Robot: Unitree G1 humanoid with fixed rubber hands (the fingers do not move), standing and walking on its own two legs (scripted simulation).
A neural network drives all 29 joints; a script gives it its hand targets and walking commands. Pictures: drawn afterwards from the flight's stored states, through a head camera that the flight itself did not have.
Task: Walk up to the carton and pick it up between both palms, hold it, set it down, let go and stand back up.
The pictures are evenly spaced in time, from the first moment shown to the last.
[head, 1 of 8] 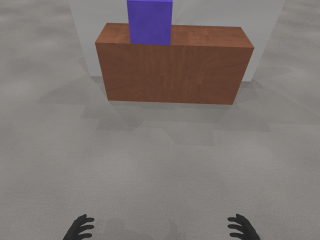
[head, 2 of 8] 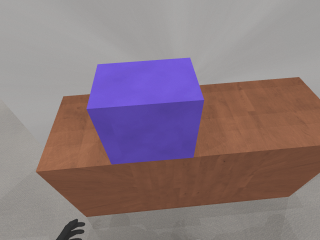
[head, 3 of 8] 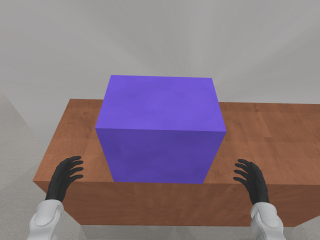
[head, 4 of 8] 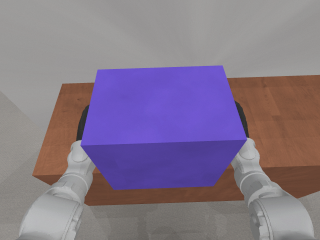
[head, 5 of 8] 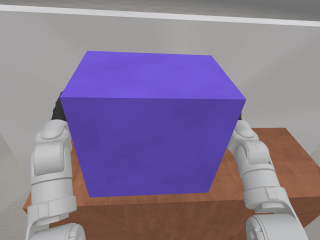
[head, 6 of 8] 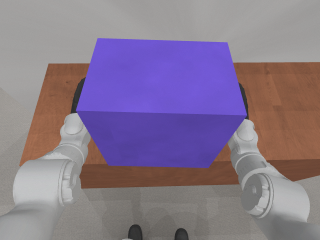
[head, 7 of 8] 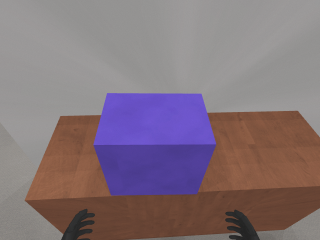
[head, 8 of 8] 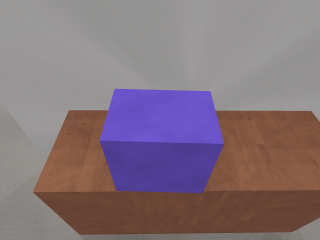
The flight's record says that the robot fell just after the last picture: no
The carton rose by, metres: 0.24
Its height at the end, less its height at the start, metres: +0.00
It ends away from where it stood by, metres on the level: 0.02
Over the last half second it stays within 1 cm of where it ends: yes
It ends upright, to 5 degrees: yes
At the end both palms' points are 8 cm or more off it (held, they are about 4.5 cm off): yes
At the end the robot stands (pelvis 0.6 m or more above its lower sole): yes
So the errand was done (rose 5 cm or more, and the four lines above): yes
